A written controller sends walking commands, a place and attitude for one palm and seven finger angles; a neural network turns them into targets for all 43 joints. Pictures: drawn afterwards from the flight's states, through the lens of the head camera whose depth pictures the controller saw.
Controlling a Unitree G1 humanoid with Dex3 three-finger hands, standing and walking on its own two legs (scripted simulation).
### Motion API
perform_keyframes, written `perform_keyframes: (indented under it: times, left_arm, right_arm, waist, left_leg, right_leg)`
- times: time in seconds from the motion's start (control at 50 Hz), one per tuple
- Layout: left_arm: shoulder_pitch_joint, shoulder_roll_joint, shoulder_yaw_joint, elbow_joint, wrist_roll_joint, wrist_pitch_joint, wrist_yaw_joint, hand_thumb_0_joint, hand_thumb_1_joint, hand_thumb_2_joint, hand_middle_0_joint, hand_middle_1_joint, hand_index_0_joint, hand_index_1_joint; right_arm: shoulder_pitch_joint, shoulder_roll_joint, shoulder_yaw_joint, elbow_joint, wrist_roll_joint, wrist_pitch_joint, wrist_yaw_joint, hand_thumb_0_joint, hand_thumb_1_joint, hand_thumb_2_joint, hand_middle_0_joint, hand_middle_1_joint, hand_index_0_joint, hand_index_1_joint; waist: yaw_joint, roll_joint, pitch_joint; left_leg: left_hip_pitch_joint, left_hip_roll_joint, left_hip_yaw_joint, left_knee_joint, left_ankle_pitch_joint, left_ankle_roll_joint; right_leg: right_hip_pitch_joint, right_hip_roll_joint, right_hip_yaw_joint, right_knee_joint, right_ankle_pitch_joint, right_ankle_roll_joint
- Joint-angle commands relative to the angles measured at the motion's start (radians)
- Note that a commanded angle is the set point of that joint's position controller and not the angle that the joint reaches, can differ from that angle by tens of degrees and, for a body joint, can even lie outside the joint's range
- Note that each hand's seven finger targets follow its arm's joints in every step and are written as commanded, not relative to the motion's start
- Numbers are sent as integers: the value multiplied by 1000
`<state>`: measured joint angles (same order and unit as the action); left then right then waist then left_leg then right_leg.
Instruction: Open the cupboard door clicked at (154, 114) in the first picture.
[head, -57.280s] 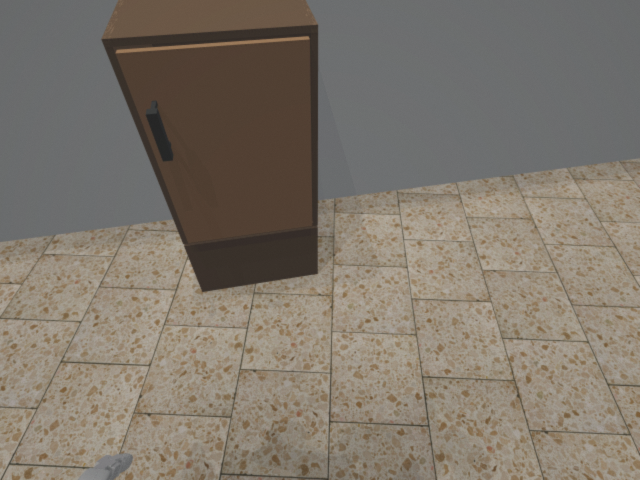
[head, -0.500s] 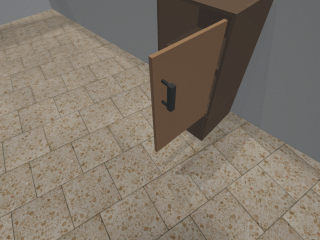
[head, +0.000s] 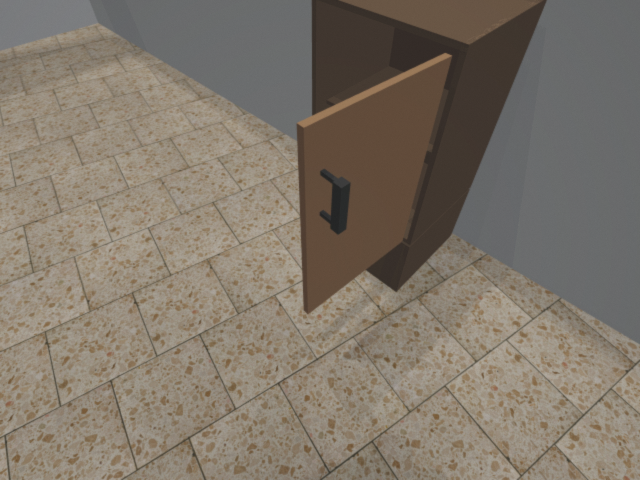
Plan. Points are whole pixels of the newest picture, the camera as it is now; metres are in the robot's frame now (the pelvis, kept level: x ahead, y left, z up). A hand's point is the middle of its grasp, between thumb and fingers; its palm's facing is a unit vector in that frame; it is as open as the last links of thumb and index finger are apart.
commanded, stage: look to check the result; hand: left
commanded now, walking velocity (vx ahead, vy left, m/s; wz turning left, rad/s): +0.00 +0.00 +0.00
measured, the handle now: (332, 201) +0.61 +0.01 -0.05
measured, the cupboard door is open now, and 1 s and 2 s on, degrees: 85 85 85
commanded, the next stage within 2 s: stand and wait in 0.54 s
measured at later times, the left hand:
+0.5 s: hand out of the picture +0.00 +0.16 -0.18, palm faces +0.04 -0.98 -0.17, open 7.4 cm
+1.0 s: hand out of the picture +0.01 +0.16 -0.18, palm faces +0.03 -0.99 -0.17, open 7.3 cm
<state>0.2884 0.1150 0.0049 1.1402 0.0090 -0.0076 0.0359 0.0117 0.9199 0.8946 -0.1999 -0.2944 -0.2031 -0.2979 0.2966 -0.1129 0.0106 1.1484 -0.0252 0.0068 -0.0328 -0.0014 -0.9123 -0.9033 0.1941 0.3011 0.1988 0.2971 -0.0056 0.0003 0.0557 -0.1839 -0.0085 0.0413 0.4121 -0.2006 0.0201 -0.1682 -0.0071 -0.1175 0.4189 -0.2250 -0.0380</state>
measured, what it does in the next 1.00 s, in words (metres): stands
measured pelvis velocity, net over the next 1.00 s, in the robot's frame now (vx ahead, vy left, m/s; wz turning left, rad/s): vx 0.03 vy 0.00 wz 0.00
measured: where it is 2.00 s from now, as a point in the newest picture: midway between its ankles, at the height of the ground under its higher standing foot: outside the picture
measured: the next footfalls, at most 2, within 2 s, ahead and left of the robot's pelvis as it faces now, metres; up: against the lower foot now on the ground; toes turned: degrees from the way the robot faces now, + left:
none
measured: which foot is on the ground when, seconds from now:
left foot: down 0.00-1.00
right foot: down 0.00-1.00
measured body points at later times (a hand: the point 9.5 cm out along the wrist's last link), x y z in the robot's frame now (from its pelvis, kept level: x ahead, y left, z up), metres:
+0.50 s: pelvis +0.02 +0.00 +0.00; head +0.04 +0.00 +0.45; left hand +0.00 +0.21 -0.16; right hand +0.00 -0.20 -0.16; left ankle +0.02 +0.11 -0.74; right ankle +0.00 -0.09 -0.74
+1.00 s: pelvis +0.03 +0.00 +0.00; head +0.05 +0.00 +0.45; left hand +0.01 +0.21 -0.16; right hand +0.01 -0.20 -0.16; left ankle +0.02 +0.11 -0.74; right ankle +0.00 -0.09 -0.74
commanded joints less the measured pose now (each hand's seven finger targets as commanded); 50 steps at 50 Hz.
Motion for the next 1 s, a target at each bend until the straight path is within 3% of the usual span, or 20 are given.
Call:
perform_keyframes:
  times: [0.0,0.4,0.48,0.98]
  left_arm:
    - [84,90,20,-12,-2,-7,3,0,900,900,-200,-300,-200,-300]
    - [99,87,17,-5,-1,-13,5,0,900,900,-200,-300,-200,-300]
    - [93,86,15,-3,-3,-11,4,0,900,900,-200,-300,-200,-300]
    - [97,89,11,1,-3,-12,4,0,900,900,-200,-300,-200,-300]
  right_arm:
    - [73,-80,-9,-13,3,-7,-9,0,-900,-900,200,300,200,300]
    - [50,-91,-6,-4,7,-16,-13,0,-900,-900,200,300,200,300]
    - [50,-86,-4,2,5,-16,-13,0,-900,-900,200,300,200,300]
    - [52,-95,-3,8,5,-17,-16,0,-900,-900,200,300,200,300]
  waist:
    - [5,2,32]
    - [9,-16,15]
    - [6,10,22]
    - [5,-8,34]
  left_leg:
    - [-37,94,-94,-80,54,11]
    - [8,100,-98,-80,166,16]
    - [1,97,-99,-88,153,15]
    - [17,99,-97,-96,159,15]
  right_leg:
    - [-18,-109,123,-108,-5,-3]
    - [19,-115,110,-98,107,4]
    - [26,-118,113,-102,99,4]
    - [33,-115,113,-114,109,5]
